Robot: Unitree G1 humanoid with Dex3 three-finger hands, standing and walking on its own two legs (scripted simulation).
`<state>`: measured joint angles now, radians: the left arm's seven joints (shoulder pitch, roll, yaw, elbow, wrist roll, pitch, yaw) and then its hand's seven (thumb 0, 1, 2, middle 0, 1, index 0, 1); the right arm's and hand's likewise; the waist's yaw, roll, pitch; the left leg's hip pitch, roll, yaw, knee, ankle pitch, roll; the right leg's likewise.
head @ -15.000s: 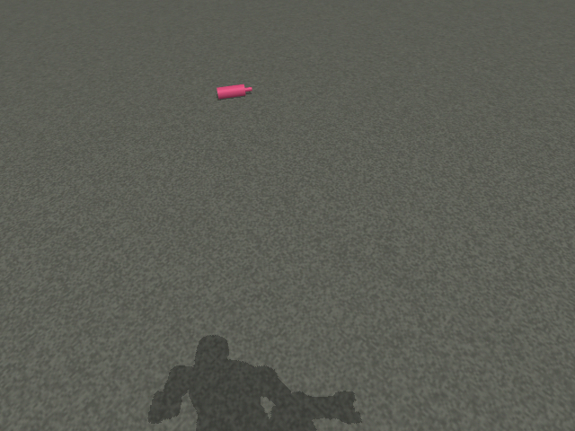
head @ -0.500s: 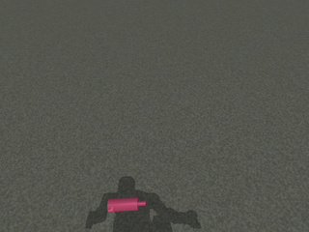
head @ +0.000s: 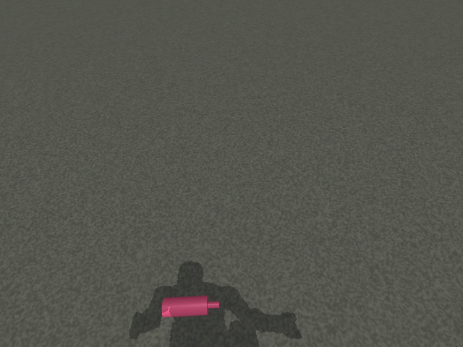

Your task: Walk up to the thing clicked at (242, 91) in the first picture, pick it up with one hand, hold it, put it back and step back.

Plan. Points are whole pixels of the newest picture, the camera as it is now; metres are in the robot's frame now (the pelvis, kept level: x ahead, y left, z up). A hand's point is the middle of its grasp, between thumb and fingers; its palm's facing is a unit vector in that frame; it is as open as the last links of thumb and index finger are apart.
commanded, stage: rise first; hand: left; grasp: from above
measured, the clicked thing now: (191, 305) +0.40 +0.20 -0.75
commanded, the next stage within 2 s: none
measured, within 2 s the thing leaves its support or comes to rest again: neither
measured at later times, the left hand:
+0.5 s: hand out of the picture +0.11 +0.26 -0.21, palm faces -0.11 -0.90 -0.42, open 13.4 cm
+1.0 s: hand out of the picture +0.17 +0.28 -0.36, palm faces -0.40 -0.62 -0.68, open 14.1 cm
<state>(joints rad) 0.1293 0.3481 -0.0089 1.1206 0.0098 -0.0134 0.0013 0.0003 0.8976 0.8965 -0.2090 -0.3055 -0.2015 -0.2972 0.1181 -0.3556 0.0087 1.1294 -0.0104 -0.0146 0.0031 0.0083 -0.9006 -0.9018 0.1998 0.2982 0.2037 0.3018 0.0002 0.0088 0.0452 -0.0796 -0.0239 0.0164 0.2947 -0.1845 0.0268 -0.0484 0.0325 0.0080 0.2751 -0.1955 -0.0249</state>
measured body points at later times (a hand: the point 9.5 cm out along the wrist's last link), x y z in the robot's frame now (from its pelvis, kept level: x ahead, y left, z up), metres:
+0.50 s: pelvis -0.02 +0.01 -0.07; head +0.05 +0.02 +0.38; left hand +0.12 +0.31 -0.19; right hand +0.12 -0.25 -0.17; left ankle -0.01 +0.10 -0.75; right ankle -0.03 -0.10 -0.75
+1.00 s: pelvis -0.07 +0.01 -0.22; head +0.08 +0.02 +0.21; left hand +0.19 +0.31 -0.32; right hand +0.13 -0.26 -0.31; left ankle -0.02 +0.10 -0.75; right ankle -0.03 -0.10 -0.75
